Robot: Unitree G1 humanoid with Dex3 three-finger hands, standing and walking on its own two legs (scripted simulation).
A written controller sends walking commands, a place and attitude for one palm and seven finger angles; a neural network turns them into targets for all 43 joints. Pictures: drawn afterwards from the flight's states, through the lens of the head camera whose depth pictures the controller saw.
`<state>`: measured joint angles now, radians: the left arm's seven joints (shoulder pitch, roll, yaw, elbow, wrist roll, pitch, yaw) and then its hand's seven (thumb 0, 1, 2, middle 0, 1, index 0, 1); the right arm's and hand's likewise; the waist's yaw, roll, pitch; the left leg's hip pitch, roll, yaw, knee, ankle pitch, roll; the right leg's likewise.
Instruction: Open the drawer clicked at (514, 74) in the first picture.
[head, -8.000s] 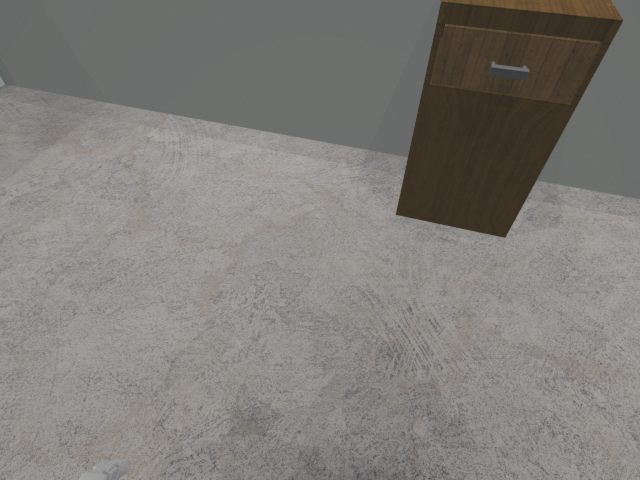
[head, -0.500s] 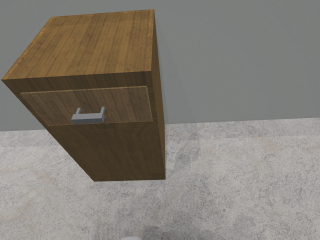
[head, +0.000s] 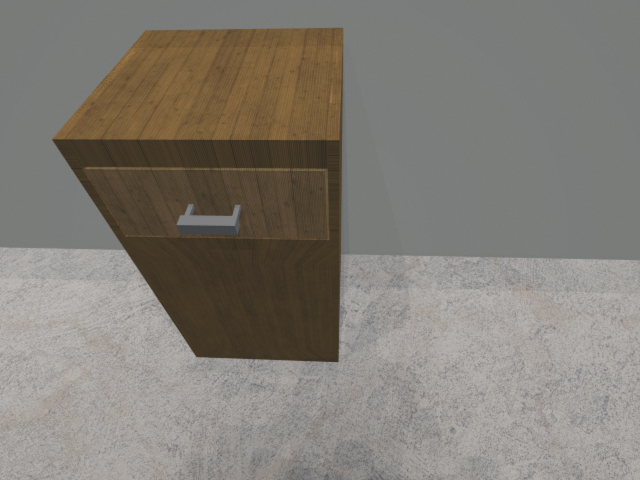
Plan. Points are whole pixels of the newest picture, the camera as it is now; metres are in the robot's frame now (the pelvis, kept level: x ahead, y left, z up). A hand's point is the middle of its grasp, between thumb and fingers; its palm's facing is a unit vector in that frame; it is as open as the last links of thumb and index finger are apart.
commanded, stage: come to a stop and stand still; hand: left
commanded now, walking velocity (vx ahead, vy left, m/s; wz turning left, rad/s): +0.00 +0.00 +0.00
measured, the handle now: (211, 217) +0.56 +0.25 -0.05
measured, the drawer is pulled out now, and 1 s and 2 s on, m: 0.00 0.00 0.00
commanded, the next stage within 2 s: look again from close up in 0.94 s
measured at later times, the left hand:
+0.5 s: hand out of the picture +0.00 +0.21 -0.17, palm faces +0.00 -0.99 -0.17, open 7.3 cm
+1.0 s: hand out of the picture +0.00 +0.18 -0.17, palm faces +0.01 -0.99 -0.15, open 7.3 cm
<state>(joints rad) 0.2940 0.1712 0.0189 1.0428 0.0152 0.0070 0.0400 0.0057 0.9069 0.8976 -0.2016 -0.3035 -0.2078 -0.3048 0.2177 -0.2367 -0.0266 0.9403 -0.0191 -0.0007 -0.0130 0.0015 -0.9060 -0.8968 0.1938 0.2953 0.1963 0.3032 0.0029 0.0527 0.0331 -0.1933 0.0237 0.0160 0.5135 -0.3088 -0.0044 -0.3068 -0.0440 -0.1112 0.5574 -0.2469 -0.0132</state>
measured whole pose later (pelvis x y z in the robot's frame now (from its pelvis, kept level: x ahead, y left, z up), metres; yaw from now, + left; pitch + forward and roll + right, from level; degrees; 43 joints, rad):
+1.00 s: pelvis +0.01 +0.02 +0.01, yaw -3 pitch -2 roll +0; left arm 0.32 0.11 0.00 1.12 0.01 -0.01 0.03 0.01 0.92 0.90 -0.20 -0.30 -0.20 -0.30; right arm 0.32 -0.12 0.02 1.12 -0.01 -0.03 -0.04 0.00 -0.90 -0.90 0.20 0.30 0.20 0.30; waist 0.01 0.00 0.03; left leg -0.11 0.00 0.07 0.45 -0.31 0.02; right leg -0.23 -0.05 -0.06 0.46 -0.20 0.02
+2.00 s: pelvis +0.02 +0.03 +0.00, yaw -2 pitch +0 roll -1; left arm 0.34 0.13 0.01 1.10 0.02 -0.01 0.04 0.01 0.91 0.90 -0.20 -0.30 -0.21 -0.30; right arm 0.35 -0.15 0.00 1.04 -0.02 -0.02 -0.02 0.00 -0.91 -0.90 0.19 0.30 0.20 0.30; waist 0.00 0.01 0.03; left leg -0.19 0.00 0.05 0.58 -0.39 0.03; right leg -0.29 -0.06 -0.07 0.57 -0.27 0.01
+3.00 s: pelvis +0.02 -0.01 +0.01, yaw -3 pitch -1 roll +0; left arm 0.30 0.13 0.00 1.13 0.00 -0.02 0.02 0.01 0.92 0.90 -0.20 -0.30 -0.20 -0.30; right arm 0.30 -0.14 0.02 1.15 -0.02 -0.01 -0.03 0.00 -0.91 -0.90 0.19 0.30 0.20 0.30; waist 0.00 0.02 0.05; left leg -0.08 0.06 0.05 0.41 -0.31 -0.04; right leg -0.21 0.00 -0.10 0.44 -0.22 -0.04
